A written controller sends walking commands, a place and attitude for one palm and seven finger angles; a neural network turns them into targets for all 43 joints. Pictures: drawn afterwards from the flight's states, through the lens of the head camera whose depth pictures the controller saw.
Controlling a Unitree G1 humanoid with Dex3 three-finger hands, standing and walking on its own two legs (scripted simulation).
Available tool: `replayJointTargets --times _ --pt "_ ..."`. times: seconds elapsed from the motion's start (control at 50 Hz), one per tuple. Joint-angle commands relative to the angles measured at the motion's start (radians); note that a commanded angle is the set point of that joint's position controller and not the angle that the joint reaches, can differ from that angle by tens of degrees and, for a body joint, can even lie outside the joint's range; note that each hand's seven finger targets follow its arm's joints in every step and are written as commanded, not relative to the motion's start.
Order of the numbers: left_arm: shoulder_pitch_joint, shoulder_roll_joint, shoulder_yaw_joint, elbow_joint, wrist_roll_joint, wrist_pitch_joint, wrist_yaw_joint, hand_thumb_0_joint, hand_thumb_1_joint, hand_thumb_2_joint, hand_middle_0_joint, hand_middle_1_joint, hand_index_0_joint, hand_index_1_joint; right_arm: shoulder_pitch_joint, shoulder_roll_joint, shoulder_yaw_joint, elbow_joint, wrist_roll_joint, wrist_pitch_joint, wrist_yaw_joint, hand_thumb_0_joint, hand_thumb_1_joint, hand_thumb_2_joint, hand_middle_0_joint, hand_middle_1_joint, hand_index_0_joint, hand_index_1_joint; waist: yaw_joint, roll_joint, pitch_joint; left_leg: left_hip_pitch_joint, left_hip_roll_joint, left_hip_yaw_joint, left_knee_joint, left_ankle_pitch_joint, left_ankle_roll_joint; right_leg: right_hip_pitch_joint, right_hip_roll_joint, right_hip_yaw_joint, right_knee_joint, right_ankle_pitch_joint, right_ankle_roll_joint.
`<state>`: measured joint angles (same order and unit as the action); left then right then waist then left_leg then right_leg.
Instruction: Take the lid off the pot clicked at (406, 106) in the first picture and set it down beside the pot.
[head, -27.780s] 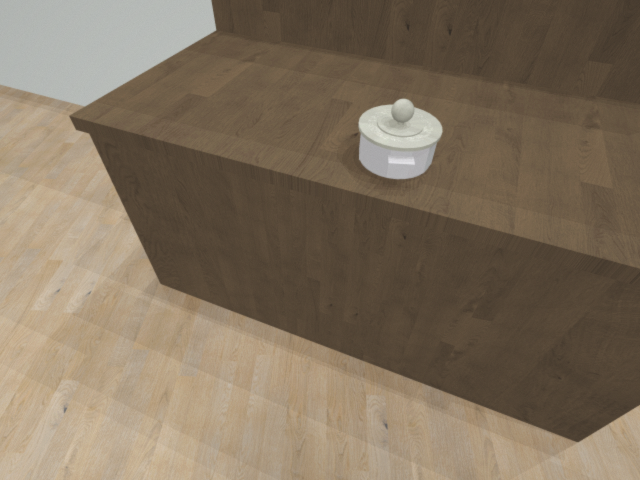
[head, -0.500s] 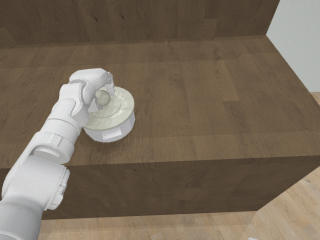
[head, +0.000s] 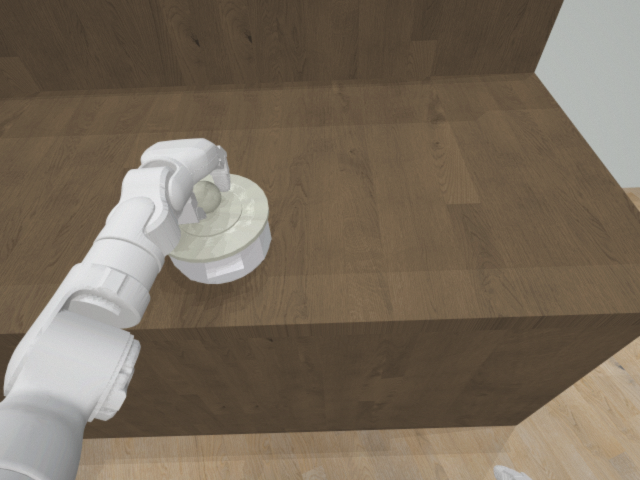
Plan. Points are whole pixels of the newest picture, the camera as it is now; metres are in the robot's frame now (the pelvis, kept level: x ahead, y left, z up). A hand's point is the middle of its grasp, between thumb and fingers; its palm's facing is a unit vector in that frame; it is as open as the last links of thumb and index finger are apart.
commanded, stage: close the fingers and squeeze the knob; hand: left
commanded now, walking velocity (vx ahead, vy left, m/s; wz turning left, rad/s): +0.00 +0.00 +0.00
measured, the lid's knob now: (204, 197) +0.48 +0.16 +0.09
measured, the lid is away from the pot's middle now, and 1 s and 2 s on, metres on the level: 0.01 0.01 0.02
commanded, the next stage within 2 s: lift the lid straight up in 0.20 s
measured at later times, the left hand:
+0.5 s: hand (190, 194) +0.45 +0.17 +0.12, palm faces -0.30 -0.03 -0.95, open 8.0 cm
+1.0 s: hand (185, 164) +0.46 +0.16 +0.16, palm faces -0.29 -0.03 -0.96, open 8.0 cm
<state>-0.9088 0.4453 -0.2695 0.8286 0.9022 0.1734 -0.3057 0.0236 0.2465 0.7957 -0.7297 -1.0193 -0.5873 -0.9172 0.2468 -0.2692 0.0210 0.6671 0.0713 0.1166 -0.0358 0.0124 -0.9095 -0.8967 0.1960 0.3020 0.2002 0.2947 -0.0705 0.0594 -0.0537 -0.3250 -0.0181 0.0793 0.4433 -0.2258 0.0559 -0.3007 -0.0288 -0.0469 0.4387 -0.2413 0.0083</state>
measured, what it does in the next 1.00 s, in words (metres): stands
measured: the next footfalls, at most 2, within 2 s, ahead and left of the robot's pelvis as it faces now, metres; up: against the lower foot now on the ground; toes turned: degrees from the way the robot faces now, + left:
none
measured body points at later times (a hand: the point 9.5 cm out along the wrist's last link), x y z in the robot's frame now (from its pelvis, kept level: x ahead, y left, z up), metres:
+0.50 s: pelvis +0.00 +0.00 +0.00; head +0.03 -0.02 +0.45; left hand +0.46 +0.17 +0.18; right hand +0.10 -0.26 -0.13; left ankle +0.00 +0.08 -0.74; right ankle -0.02 -0.13 -0.74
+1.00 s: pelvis +0.00 +0.00 +0.00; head +0.02 -0.02 +0.45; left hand +0.47 +0.16 +0.22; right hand +0.09 -0.26 -0.12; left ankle +0.00 +0.08 -0.74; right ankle -0.02 -0.13 -0.74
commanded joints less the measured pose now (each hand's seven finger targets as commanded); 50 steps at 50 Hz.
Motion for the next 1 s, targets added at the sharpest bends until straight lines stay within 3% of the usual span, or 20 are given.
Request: replayJointTargets --times 0.0,0.06,0.1,0.14,0.2,0.26,0.3,0.36,0.4,0.48,0.56,0.58,0.6,0.64,0.66,0.7,0.74,0.82,0.9,0.98 --pt "-0.549 0.202 0.091 -0.175 -0.001 -0.001 0.027 0.0 0.538 0.929 -0.871 -1.079 -0.728 -0.994 -0.024 -0.134 -0.049 -0.115 -0.001 -0.031 -0.009 0.0 -0.9 -0.9 0.2 0.3 0.2 0.3 -0.015 -0.078 -0.348 0.233 -0.002 -0.077 -0.008 0.292 0.03 0.052 0.038 0.011 -0.029 0.329 -0.047" --pt "-0.552 0.214 0.093 -0.231 0.011 -0.011 0.029 0.0 0.571 0.941 -0.885 -1.085 -0.74 -0.999 -0.024 -0.129 -0.05 -0.121 -0.003 -0.036 -0.008 0.0 -0.9 -0.9 0.2 0.3 0.2 0.3 -0.008 -0.027 -0.411 0.286 -0.001 -0.085 -0.001 0.363 0.028 0.065 0.038 0.012 -0.017 0.359 -0.047" --pt "-0.514 0.198 0.095 -0.187 0.009 -0.014 0.025 0.0 0.592 0.949 -0.896 -1.089 -0.748 -1.004 -0.016 -0.132 -0.051 -0.116 -0.005 -0.035 -0.009 0.0 -0.9 -0.9 0.2 0.3 0.2 0.3 -0.009 -0.05 -0.381 0.268 0.002 -0.084 0.004 0.369 0.029 0.051 0.04 0.009 -0.023 0.358 -0.048" --pt "-0.513 0.27 0.145 -0.196 0.013 -0.015 0.031 0.0 0.613 0.957 -0.908 -1.094 -0.757 -1.008 -0.013 -0.136 -0.049 -0.116 -0.005 -0.033 -0.009 0.0 -0.9 -0.9 0.2 0.3 0.2 0.3 0.001 -0.061 -0.394 0.255 -0.001 -0.077 -0.003 0.346 0.03 0.092 0.039 0.017 -0.024 0.371 -0.045" --pt "-0.52 0.218 0.106 -0.241 0.004 -0.022 0.033 0.0 0.637 0.968 -0.925 -1.099 -0.768 -1.013 -0.029 -0.129 -0.05 -0.128 -0.003 -0.035 -0.006 0.0 -0.9 -0.9 0.2 0.3 0.2 0.3 -0.004 -0.044 -0.404 0.265 0.001 -0.084 0.003 0.4 0.029 0.084 0.035 0.013 -0.018 0.39 -0.047" --pt "-0.519 0.195 0.082 -0.165 0.006 0.001 0.033 0.0 0.65 0.974 -0.936 -1.104 -0.773 -1.013 -0.018 -0.134 -0.052 -0.106 0.0 -0.027 -0.004 0.0 -0.9 -0.9 0.2 0.3 0.2 0.3 -0.015 -0.064 -0.32 0.237 0.004 -0.074 -0.007 0.306 0.027 0.036 0.042 0.007 -0.03 0.333 -0.044" --pt "-0.569 0.264 0.137 -0.24 0.006 -0.012 0.036 0.0 0.655 0.976 -0.941 -1.105 -0.775 -1.013 -0.029 -0.138 -0.05 -0.12 -0.003 -0.033 -0.01 0.0 -0.9 -0.9 0.2 0.3 0.2 0.3 -0.001 -0.044 -0.384 0.249 -0.002 -0.077 -0.008 0.316 0.03 0.08 0.036 0.017 -0.026 0.353 -0.05" --pt "-0.571 0.281 0.143 -0.291 0.021 -0.014 0.044 0.0 0.659 0.978 -0.946 -1.107 -0.776 -1.012 -0.034 -0.129 -0.05 -0.126 -0.004 -0.042 -0.01 0.0 -0.9 -0.9 0.2 0.3 0.2 0.3 0.002 -0.002 -0.453 0.311 0.004 -0.092 0.0 0.398 0.027 0.093 0.036 0.016 -0.016 0.379 -0.048" --pt "-0.565 0.215 0.101 -0.32 0.013 -0.013 0.041 0.0 0.66 0.979 -0.947 -1.108 -0.777 -1.012 -0.037 -0.122 -0.054 -0.132 -0.005 -0.048 -0.004 0.0 -0.9 -0.9 0.2 0.3 0.2 0.3 -0.004 0.003 -0.454 0.336 0.009 -0.101 0.012 0.464 0.026 0.063 0.038 0.012 -0.019 0.385 -0.048" --pt "-0.571 0.257 0.129 -0.227 0.007 0.029 0.038 0.0 0.662 0.98 -0.949 -1.108 -0.777 -1.012 -0.036 -0.134 -0.047 -0.113 0.001 -0.04 -0.004 0.0 -0.9 -0.9 0.2 0.3 0.2 0.3 -0.003 -0.069 -0.363 0.259 0.003 -0.086 -0.016 0.327 0.024 0.073 0.041 0.006 -0.028 0.347 -0.047" --pt "-0.629 0.268 0.122 -0.307 0.014 0.026 0.026 0.0 0.663 0.98 -0.95 -1.109 -0.777 -1.012 -0.051 -0.13 -0.046 -0.126 0.001 -0.055 -0.01 0.0 -0.9 -0.9 0.2 0.3 0.2 0.3 -0.003 -0.031 -0.422 0.305 0.002 -0.096 -0.016 0.353 0.025 0.089 0.036 0.012 -0.026 0.357 -0.048" --pt "-0.627 0.224 0.083 -0.307 0.019 0.027 0.02 0.0 0.663 0.98 -0.95 -1.109 -0.777 -1.012 -0.059 -0.124 -0.044 -0.129 0.001 -0.058 -0.008 0.0 -0.9 -0.9 0.2 0.3 0.2 0.3 -0.006 -0.011 -0.421 0.321 0.0 -0.101 -0.012 0.384 0.023 0.07 0.037 0.01 -0.025 0.357 -0.049" --pt "-0.603 0.225 0.098 -0.306 0.01 0.024 0.015 0.0 0.663 0.98 -0.95 -1.109 -0.777 -1.012 -0.052 -0.125 -0.047 -0.133 -0.001 -0.061 -0.006 0.0 -0.9 -0.9 0.2 0.3 0.2 0.3 -0.003 -0.016 -0.417 0.322 0.004 -0.108 -0.008 0.406 0.024 0.064 0.037 0.009 -0.03 0.351 -0.05" --pt "-0.589 0.204 0.076 -0.215 0.017 0.048 0.004 0.0 0.663 0.98 -0.95 -1.109 -0.777 -1.012 -0.045 -0.129 -0.043 -0.113 -0.001 -0.053 -0.005 0.0 -0.9 -0.9 0.2 0.3 0.2 0.3 -0.012 -0.056 -0.351 0.283 0.001 -0.096 -0.016 0.328 0.022 0.046 0.042 0.004 -0.036 0.322 -0.047" --pt "-0.591 0.245 0.109 -0.195 0.012 0.054 0.0 0.0 0.663 0.98 -0.95 -1.109 -0.777 -1.012 -0.039 -0.134 -0.042 -0.109 0.001 -0.05 -0.007 0.0 -0.9 -0.9 0.2 0.3 0.2 0.3 -0.008 -0.066 -0.326 0.257 0.0 -0.091 -0.026 0.287 0.022 0.055 0.04 0.003 -0.039 0.31 -0.049" --pt "-0.628 0.278 0.13 -0.207 0.007 0.049 -0.01 0.0 0.663 0.981 -0.95 -1.109 -0.778 -1.012 -0.052 -0.138 -0.035 -0.12 0.001 -0.053 -0.014 0.0 -0.9 -0.9 0.2 0.3 0.2 0.3 -0.001 -0.083 -0.348 0.233 -0.008 -0.09 -0.038 0.25 0.025 0.092 0.034 0.009 -0.041 0.305 -0.05" --pt "-0.691 0.22 0.067 -0.204 0.017 0.048 -0.018 0.0 0.663 0.981 -0.95 -1.109 -0.778 -1.012 -0.051 -0.127 -0.033 -0.116 0.003 -0.059 -0.021 0.0 -0.9 -0.9 0.2 0.3 0.2 0.3 -0.017 -0.056 -0.354 0.261 -0.011 -0.09 -0.038 0.244 0.025 0.065 0.036 0.009 -0.043 0.292 -0.048" --pt "-0.756 0.234 0.075 -0.216 0.019 0.026 -0.026 0.0 0.663 0.981 -0.95 -1.109 -0.778 -1.012 -0.027 -0.125 -0.037 -0.115 -0.004 -0.082 -0.028 0.0 -0.9 -0.9 0.2 0.3 0.2 0.3 -0.025 -0.039 -0.378 0.3 -0.006 -0.102 -0.035 0.252 0.026 0.047 0.039 0.008 -0.048 0.274 -0.05" --pt "-0.759 0.277 0.117 -0.221 0.017 0.008 -0.029 0.0 0.663 0.981 -0.95 -1.109 -0.778 -1.012 -0.013 -0.133 -0.037 -0.115 -0.008 -0.096 -0.029 0.0 -0.9 -0.9 0.2 0.3 0.2 0.3 -0.012 -0.019 -0.427 0.314 -0.007 -0.108 -0.034 0.31 0.023 0.077 0.033 0.012 -0.043 0.321 -0.055" --pt "-0.735 0.233 0.087 -0.171 0.035 0.039 -0.033 0.0 0.663 0.981 -0.95 -1.109 -0.778 -1.012 -0.015 -0.131 -0.038 -0.108 -0.008 -0.09 -0.016 0.0 -0.9 -0.9 0.2 0.3 0.2 0.3 -0.006 -0.038 -0.388 0.298 -0.004 -0.105 -0.036 0.326 0.02 0.062 0.037 0.006 -0.041 0.325 -0.053"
